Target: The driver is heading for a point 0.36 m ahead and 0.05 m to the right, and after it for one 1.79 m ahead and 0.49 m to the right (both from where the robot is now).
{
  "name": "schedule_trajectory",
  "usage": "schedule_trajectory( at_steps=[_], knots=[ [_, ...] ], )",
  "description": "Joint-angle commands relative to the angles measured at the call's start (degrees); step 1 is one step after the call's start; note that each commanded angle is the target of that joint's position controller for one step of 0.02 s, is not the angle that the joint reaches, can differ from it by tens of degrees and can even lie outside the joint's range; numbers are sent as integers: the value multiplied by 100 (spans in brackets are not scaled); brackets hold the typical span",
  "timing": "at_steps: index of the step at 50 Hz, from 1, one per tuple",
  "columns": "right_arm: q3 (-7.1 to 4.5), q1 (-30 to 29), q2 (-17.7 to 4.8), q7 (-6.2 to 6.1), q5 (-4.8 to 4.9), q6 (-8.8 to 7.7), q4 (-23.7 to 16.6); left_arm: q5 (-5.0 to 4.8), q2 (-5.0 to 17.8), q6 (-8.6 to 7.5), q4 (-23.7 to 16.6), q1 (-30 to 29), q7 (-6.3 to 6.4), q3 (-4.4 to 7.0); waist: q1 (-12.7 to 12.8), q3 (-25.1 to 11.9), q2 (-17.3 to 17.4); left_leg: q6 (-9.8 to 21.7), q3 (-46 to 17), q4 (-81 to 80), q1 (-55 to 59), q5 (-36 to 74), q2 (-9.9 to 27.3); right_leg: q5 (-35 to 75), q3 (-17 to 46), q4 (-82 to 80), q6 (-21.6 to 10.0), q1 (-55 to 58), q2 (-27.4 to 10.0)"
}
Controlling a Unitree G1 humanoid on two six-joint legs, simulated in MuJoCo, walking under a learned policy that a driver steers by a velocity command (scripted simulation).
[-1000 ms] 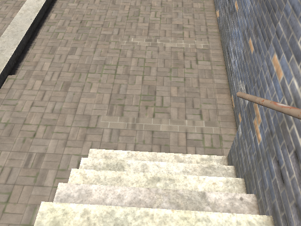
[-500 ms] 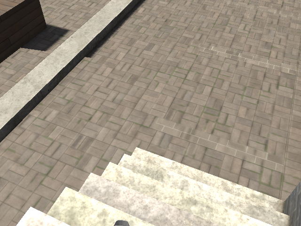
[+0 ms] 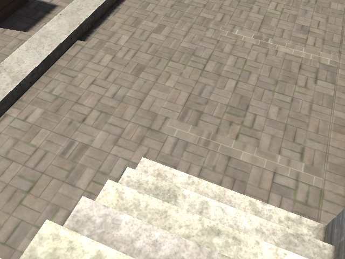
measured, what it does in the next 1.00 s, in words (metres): walks ahead: right foot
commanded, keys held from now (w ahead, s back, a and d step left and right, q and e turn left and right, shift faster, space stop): no key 0.68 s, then w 0.32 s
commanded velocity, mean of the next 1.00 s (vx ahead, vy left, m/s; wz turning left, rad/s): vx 0.09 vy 0.00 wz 0.00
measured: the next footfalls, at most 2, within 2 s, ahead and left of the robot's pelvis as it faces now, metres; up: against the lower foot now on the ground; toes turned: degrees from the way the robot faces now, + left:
right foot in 0.20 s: +0.04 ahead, -0.16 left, +0.00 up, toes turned +1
right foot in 1.40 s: +0.30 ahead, -0.12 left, -0.20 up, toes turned -5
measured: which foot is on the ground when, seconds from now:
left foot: down 0.00-1.00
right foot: up 0.00-0.18, down 0.20-1.00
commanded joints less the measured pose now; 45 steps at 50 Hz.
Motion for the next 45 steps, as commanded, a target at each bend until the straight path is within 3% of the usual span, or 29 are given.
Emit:
schedule_trajectory(
  at_steps=[1,2,3,4,6,8,9,10,11,12,13,14,15,17,18,21,25,35,38,41,43,45],
  knots=[
    [287,261,-10,-88,2,-98,-175,27,-139,86,-181,303,-77,-73,105,-613,561,690,-365,-4,-1024,3408,1226,2413,17,-2329,263,1315,48],
    [291,162,-207,-90,-41,-96,-238,-3,-172,136,-14,518,-66,-91,184,-859,770,652,-425,63,-1097,3389,1247,2762,-109,-2453,284,1856,96],
    [288,-75,-427,-82,-19,-103,-368,-1,-104,206,146,715,-64,-73,305,-1018,901,696,-729,198,-1315,3346,1414,2965,-6,-2038,286,2371,102],
    [301,-212,-507,-58,44,-104,-461,28,27,259,119,609,-69,-78,341,-950,951,689,-753,139,-1403,3179,1458,2856,-4,-2246,268,2555,17],
    [285,-329,-667,-14,100,-65,-577,55,226,308,88,288,-129,-85,254,-454,1017,697,-851,-77,-1816,2580,1525,2285,-142,-2719,227,3094,-74],
    [266,-166,-751,-36,11,24,-565,136,374,273,147,273,-211,-114,111,-73,1074,675,-941,75,-1691,2229,1497,1189,-237,-3509,204,3256,-211],
    [220,165,-830,-72,-88,146,-444,-20,385,117,-27,28,-274,-178,-104,295,1034,517,-649,-75,-1273,1828,1202,-371,-491,-5307,189,3126,-184],
    [176,335,-876,-120,-109,197,-380,-77,290,2,147,395,-290,-203,-111,421,949,494,-732,155,-1482,1729,1083,49,-714,-6118,212,3974,-159],
    [119,843,-876,-153,-159,271,-271,-172,472,-94,176,497,-286,-173,-293,510,349,287,-825,214,-967,1222,916,683,-208,-7393,162,4012,-439],
    [77,1286,-780,-131,-126,257,-180,-144,823,-171,307,684,-246,-78,-552,429,-559,-65,-625,1025,-1342,604,645,3648,677,-7079,66,4752,-1077],
    [40,1261,-722,-62,-54,294,-150,-211,636,-228,272,546,-237,-162,-573,309,-680,-292,-525,795,-1532,-1291,464,4411,1351,-7028,-304,4448,-1455],
    [-60,905,-887,4,29,346,-197,-156,606,-271,143,269,-288,-208,-412,463,-1127,-469,-348,486,-956,-1534,352,3929,1886,-7524,-539,3427,-1665],
    [-109,732,-823,48,92,408,-65,-170,511,-315,42,-269,-299,-239,-665,598,-766,-548,-423,221,-44,-799,360,3963,1475,-7702,-422,2858,-1507],
    [-54,420,-434,129,-12,498,41,-225,603,-317,56,-222,-291,-186,-640,346,-413,-569,-391,-1,851,-388,413,2639,862,-7872,-133,2816,-1120],
    [-60,391,-406,154,-63,514,75,-252,592,-329,68,-188,-277,-181,-654,242,-394,-544,-450,-148,1038,-214,457,2369,789,-7941,-102,2929,-1059],
    [-83,277,-469,149,-46,492,181,-304,427,-389,37,-131,-303,-188,-612,103,-364,-554,-511,-481,1170,-157,565,1634,728,-8230,-113,3209,-1002],
    [-86,148,-475,121,-74,436,329,-266,386,-446,26,-33,-296,-189,-528,6,-122,-565,-548,-714,1283,40,622,1220,643,-8439,-146,3328,-950],
    [-95,244,-455,58,-94,343,624,-206,330,-455,136,68,-245,-183,-452,37,-7,-576,-540,-828,1128,232,688,1788,463,-8341,-191,3669,-880],
    [-186,193,-556,35,-125,341,576,-201,569,-377,92,16,-211,-54,-429,155,-224,-474,-162,-432,884,-885,340,146,582,-8399,-450,3525,-742],
    [-234,132,-449,51,-151,321,471,-157,742,-297,24,68,-249,114,-389,603,-434,-292,151,11,218,-1469,59,-1163,894,-8432,-725,3343,-817],
    [-254,-12,-363,27,-190,220,423,-139,829,-332,54,345,-199,220,-265,635,-464,-229,170,253,-395,-1345,9,-414,1237,-8217,-895,3894,-1071],
    [-328,105,-420,5,-161,152,466,-45,929,-323,123,536,-170,306,-259,475,-562,-134,212,445,-698,-1310,-37,765,1299,-7814,-1043,4337,-1201]
  ],
)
